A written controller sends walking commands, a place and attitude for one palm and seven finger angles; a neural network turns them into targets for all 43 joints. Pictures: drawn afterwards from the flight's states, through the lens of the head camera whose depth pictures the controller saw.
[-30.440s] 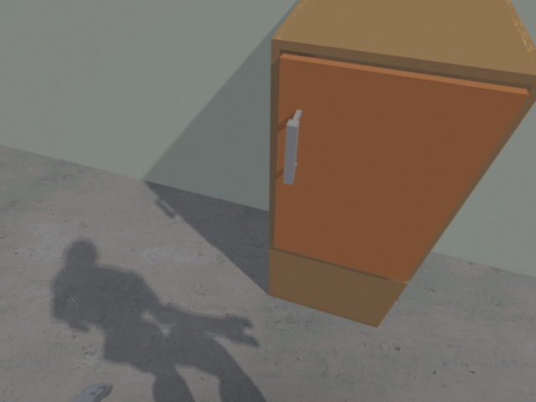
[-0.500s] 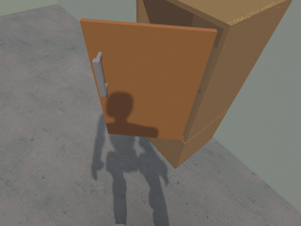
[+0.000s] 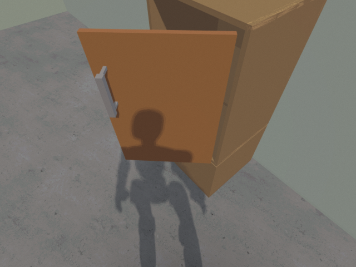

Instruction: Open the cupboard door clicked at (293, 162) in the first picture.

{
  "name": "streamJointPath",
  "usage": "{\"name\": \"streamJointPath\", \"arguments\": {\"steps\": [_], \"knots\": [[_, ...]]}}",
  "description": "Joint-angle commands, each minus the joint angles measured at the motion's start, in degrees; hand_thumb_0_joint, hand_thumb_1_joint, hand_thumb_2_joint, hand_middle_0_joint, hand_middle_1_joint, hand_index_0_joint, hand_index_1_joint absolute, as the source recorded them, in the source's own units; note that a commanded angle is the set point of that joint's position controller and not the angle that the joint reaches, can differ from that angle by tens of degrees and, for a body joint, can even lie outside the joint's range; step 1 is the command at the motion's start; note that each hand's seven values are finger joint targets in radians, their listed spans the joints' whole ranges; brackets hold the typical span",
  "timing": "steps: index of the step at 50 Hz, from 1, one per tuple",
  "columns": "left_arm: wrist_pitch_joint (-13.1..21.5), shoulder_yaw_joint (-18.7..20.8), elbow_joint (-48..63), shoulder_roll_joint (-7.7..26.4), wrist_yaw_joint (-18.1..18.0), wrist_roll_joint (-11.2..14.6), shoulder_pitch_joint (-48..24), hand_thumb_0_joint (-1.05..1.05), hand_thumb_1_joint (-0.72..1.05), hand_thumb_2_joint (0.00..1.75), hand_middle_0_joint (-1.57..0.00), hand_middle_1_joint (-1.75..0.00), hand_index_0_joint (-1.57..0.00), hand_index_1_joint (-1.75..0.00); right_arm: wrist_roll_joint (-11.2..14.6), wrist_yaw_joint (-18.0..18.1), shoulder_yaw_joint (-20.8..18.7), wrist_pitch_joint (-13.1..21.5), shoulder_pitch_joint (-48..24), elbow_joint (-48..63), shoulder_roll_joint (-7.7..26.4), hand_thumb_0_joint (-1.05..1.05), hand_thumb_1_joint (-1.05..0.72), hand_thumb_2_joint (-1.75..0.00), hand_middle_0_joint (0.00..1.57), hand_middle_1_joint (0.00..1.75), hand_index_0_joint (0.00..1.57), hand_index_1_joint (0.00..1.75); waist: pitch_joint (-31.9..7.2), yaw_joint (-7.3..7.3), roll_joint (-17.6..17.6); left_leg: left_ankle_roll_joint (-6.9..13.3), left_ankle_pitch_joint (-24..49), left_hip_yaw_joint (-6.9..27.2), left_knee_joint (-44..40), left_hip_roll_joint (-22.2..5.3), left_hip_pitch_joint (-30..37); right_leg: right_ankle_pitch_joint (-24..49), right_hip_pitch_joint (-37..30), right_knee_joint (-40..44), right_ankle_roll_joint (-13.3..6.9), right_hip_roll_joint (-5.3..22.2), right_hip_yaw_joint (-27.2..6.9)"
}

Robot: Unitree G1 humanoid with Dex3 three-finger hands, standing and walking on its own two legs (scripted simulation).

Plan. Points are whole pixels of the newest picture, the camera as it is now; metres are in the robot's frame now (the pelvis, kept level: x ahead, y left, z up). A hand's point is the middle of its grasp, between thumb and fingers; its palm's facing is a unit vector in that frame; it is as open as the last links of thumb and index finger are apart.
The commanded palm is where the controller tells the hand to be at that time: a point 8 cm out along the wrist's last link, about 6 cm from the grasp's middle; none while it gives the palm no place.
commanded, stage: come to a stop and stand still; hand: left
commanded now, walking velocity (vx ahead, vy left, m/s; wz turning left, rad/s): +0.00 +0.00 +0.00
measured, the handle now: (108, 92) +0.56 +0.24 +0.05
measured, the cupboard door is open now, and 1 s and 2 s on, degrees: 46 46 46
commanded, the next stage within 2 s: look again from close up in 0.22 s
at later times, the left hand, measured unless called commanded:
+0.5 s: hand out of the picture +0.04 +0.23 -0.15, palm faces +0.01 -0.95 -0.30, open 7.3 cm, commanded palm none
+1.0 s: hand out of the picture -0.08 +0.23 -0.17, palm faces +0.01 -0.97 -0.23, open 7.4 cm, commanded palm none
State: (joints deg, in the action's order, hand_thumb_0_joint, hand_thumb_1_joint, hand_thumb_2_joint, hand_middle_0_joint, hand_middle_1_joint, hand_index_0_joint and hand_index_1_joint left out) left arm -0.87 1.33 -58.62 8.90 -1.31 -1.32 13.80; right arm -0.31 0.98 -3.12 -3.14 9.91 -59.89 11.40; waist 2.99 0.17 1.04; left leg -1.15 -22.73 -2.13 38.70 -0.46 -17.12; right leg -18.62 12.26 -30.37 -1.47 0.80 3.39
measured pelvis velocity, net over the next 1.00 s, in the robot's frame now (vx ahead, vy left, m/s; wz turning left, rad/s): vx -0.07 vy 0.03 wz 0.01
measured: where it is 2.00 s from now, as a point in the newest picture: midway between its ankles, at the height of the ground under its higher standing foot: outside the picture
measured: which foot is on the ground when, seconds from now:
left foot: up 0.00-0.02, down 0.04-1.00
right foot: down 0.00-1.00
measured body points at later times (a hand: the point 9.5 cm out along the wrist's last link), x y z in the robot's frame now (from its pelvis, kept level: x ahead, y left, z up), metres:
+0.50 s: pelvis -0.04 +0.01 +0.00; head -0.06 +0.01 +0.45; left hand +0.04 +0.28 -0.13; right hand +0.03 -0.26 -0.14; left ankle -0.02 +0.12 -0.73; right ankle -0.03 -0.10 -0.73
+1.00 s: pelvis -0.07 +0.03 +0.01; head -0.08 +0.04 +0.46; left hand -0.08 +0.28 -0.15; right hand -0.05 -0.23 -0.14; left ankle -0.02 +0.12 -0.73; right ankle -0.03 -0.10 -0.73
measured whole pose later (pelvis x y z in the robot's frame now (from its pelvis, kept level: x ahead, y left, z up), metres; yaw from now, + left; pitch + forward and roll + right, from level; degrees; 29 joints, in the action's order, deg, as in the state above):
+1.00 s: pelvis -0.07 +0.03 +0.01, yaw +0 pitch -3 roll -1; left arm -0.6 -0.2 -61.7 13.4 -1.0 -1.5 18.7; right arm -1.0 0.2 -0.5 -0.5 16.2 -62.0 13.3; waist 0.3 -0.2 -0.6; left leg 2.6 -10.8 -2.7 25.5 1.5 -13.2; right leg -11.2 12.1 -24.7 1.0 2.3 3.0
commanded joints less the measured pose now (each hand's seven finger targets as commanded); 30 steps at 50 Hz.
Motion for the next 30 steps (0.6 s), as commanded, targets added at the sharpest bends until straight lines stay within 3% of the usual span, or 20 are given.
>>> {"name": "streamJointPath", "arguments": {"steps": [1, 2, 3, 5, 6, 7, 8, 9, 10, 11, 13, 15, 17, 18, 20, 24, 30], "knots": [[1.86, 1.24, 1.37, 7.31, -0.54, 1.32, 2.86, 0.0, 0.9, 0.9, -0.2, -0.3, -0.2, -0.3, -0.45, 0.61, 0.42, 3.71, 4.58, -0.14, 3.39, 0.0, -0.9, -0.9, 0.2, 0.3, 0.2, 0.3, -8.1, -0.38, 0.51, 1.97, 30.35, 6.15, -16.55, -6.13, 11.49, 27.46, -3.2, 1.02, -1.28, 6.96, -6.13], [1.84, 0.85, 0.95, 5.99, -0.66, 1.62, 3.82, 0.0, 0.9, 0.9, -0.2, -0.3, -0.2, -0.3, -0.68, 1.13, 0.4, 4.07, 3.92, -0.25, 4.98, 0.0, -0.9, -0.9, 0.2, 0.3, 0.2, 0.3, -8.77, -1.38, 3.81, 3.88, 37.49, 8.62, -14.7, -9.47, 11.63, 20.61, -3.45, 2.74, -0.03, 5.32, -5.11], [1.58, 0.64, 0.4, 5.29, -0.82, 1.16, 2.96, 0.0, 0.9, 0.9, -0.2, -0.3, -0.2, -0.3, -0.59, 1.23, 0.44, 3.79, 3.41, -0.65, 4.86, 0.0, -0.9, -0.9, 0.2, 0.3, 0.2, 0.3, -7.24, -1.26, 3.35, 4.11, 34.07, 7.53, -15.11, -9.96, 10.03, 14.99, -4.23, 5.15, 0.18, 4.6, -5.14], [1.15, 0.69, -0.7, 6.29, -0.61, 1.11, 1.05, 0.0, 0.9, 0.9, -0.2, -0.3, -0.2, -0.3, -0.59, 1.46, 1.1, 3.68, 3.13, -1.84, 3.74, 0.0, -0.9, -0.9, 0.2, 0.3, 0.2, 0.3, -4.09, -1.0, 5.09, 2.86, 30.3, 6.27, -15.96, -7.36, 7.75, 17.24, -4.78, 6.26, 0.06, 5.13, -4.94], [0.99, 0.63, -0.97, 6.37, -0.47, 1.22, 0.92, 0.0, 0.9, 0.9, -0.2, -0.3, -0.2, -0.3, -0.45, 1.47, 1.22, 3.52, 3.78, -2.19, 3.48, 0.0, -0.9, -0.9, 0.2, 0.3, 0.2, 0.3, -2.81, -1.0, 5.88, 2.54, 24.22, 6.44, -18.21, -7.22, 6.15, 12.83, -5.16, 7.41, 0.11, 4.97, -4.78], [1.05, 0.53, -1.55, 6.28, -0.37, 1.17, 1.17, 0.0, 0.9, 0.9, -0.2, -0.3, -0.2, -0.3, -0.55, 1.42, 1.35, 3.51, 3.82, -2.65, 3.18, 0.0, -0.9, -0.9, 0.2, 0.3, 0.2, 0.3, -1.63, -1.2, 3.58, 2.3, 21.87, 6.3, -18.42, -6.73, 5.58, 12.99, -5.05, 8.48, -0.11, 4.92, -5.26], [2.74, 0.37, 3.93, 18.55, -1.04, -0.21, 1.85, 0.0, 0.9, 0.9, -0.2, -0.3, -0.2, -0.3, -0.72, 0.89, 0.56, 4.91, 2.83, 4.36, 12.79, 0.0, -0.9, -0.9, 0.2, 0.3, 0.2, 0.3, 2.0, -0.03, 2.64, 2.59, 29.65, 6.68, -16.36, -4.42, 5.33, 18.82, -3.02, 6.38, -0.92, 3.71, -5.33], [3.3, 2.63, 5.2, 15.71, -1.33, 0.0, 2.05, 0.0, 0.9, 0.9, -0.2, -0.3, -0.2, -0.3, -1.08, 1.15, -1.34, 6.56, 3.08, 5.99, 13.21, 0.0, -0.9, -0.9, 0.2, 0.3, 0.2, 0.3, -8.11, -0.6, 5.16, 3.46, 33.68, 6.07, -10.37, -5.64, 8.04, 21.38, -4.14, 1.67, -1.77, 5.75, -6.3], [3.4, 3.08, 4.65, 14.61, -1.35, -0.02, 2.03, 0.0, 0.9, 0.9, -0.2, -0.3, -0.2, -0.3, -1.18, 1.78, -1.7, 6.8, 3.45, 5.16, 10.87, 0.0, -0.9, -0.9, 0.2, 0.3, 0.2, 0.3, -12.78, -0.11, 4.64, 3.86, 37.49, 5.62, -8.28, -5.43, 9.4, 29.61, -5.55, 0.25, -2.72, 6.39, -6.51], [3.18, 2.17, 4.94, 13.06, -1.35, 0.37, 2.92, 0.0, 0.9, 0.9, -0.2, -0.3, -0.2, -0.3, -0.88, 1.94, -0.99, 6.49, 5.18, 5.36, 9.3, 0.0, -0.9, -0.9, 0.2, 0.3, 0.2, 0.3, -13.7, -0.1, 2.68, 3.95, 35.38, 5.1, -7.99, -5.28, 8.91, 30.24, -6.93, 0.72, -3.0, 6.9, -6.15], [2.53, 1.67, 5.62, 10.88, -1.34, 0.24, 4.11, 0.0, 0.9, 0.9, -0.2, -0.3, -0.2, -0.3, -0.95, 1.65, -0.36, 5.67, 6.16, 6.28, 6.71, 0.0, -0.9, -0.9, 0.2, 0.3, 0.2, 0.3, -11.09, -0.13, -5.22, 3.92, 27.28, 3.83, -7.63, -4.18, 5.38, 30.61, -6.77, 1.68, -3.16, 7.18, -6.89], [2.16, 1.91, 6.59, 12.0, -1.21, 0.15, 2.13, 0.0, 0.9, 0.9, -0.2, -0.3, -0.2, -0.3, -0.82, 1.44, -0.73, 4.95, 5.52, 6.93, 7.66, 0.0, -0.9, -0.9, 0.2, 0.3, 0.2, 0.3, -5.1, 0.47, -9.12, 3.69, 18.38, 3.16, -8.79, -3.32, 2.01, 25.14, -3.5, 3.77, -3.48, 7.87, -7.55], [2.18, 1.96, 7.67, 13.14, -1.04, 0.15, 0.37, 0.0, 0.9, 0.9, -0.2, -0.3, -0.2, -0.3, -0.93, 1.18, -1.01, 4.85, 4.69, 7.46, 9.12, 0.0, -0.9, -0.9, 0.2, 0.3, 0.2, 0.3, -1.91, 0.7, -6.33, 3.93, 17.98, 4.04, -10.71, -3.89, 2.47, 18.27, 0.1, 4.67, -3.19, 6.86, -7.67], [2.22, 1.53, 7.43, 12.16, -0.98, 0.25, 0.93, 0.0, 0.9, 0.9, -0.2, -0.3, -0.2, -0.3, -1.11, 0.87, -0.43, 4.85, 4.47, 7.18, 8.05, 0.0, -0.9, -0.9, 0.2, 0.3, 0.2, 0.3, -2.32, 0.3, -4.13, 4.03, 19.01, 4.02, -11.4, -4.16, 3.56, 16.27, 0.14, 5.14, -2.74, 6.3, -7.51], [2.18, 1.49, 7.54, 13.79, -0.76, 0.37, 0.04, 0.0, 0.9, 0.9, -0.2, -0.3, -0.2, -0.3, -1.04, 0.6, -0.44, 4.81, 2.9, 7.43, 9.87, 0.0, -0.9, -0.9, 0.2, 0.3, 0.2, 0.3, -0.35, 0.06, -1.34, 4.25, 17.27, 5.47, -13.21, -4.78, 2.36, 10.81, 1.28, 5.84, -2.02, 5.38, -7.27], [2.39, 1.14, 7.04, 15.02, -0.37, 0.36, -0.82, 0.0, 0.9, 0.9, -0.2, -0.3, -0.2, -0.3, -1.06, 0.12, -0.1, 4.81, 1.54, 7.29, 11.13, 0.0, -0.9, -0.9, 0.2, 0.3, 0.2, 0.3, -0.3, 0.01, -2.74, 4.07, 13.21, 5.57, -14.99, -4.74, 2.53, 4.66, 1.26, 8.88, -1.56, 5.54, -7.98], [2.09, 0.82, 6.28, 16.13, 0.05, 0.15, -1.62, 0.0, 0.9, 0.9, -0.2, -0.3, -0.2, -0.3, -1.09, -0.39, 0.09, 4.53, 0.88, 6.66, 12.86, 0.0, -0.9, -0.9, 0.2, 0.3, 0.2, 0.3, 1.23, 0.18, -1.03, 3.84, 1.82, 7.09, -19.69, -4.76, 0.13, -3.73, 2.48, 11.35, -0.79, 5.31, -8.03]]}}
